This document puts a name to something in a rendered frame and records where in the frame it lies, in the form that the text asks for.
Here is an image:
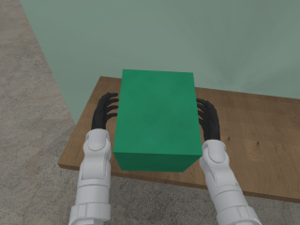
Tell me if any carton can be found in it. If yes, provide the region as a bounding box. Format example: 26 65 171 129
113 69 203 173

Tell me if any robot left forearm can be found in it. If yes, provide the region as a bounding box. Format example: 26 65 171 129
68 128 112 225

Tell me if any robot right forearm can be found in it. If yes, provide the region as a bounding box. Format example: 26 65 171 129
199 139 262 225

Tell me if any left robot hand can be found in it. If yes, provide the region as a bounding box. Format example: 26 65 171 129
91 92 119 130

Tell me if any right robot hand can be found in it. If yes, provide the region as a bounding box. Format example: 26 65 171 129
196 98 220 141

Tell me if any table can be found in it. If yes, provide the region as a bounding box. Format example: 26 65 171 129
57 76 300 203

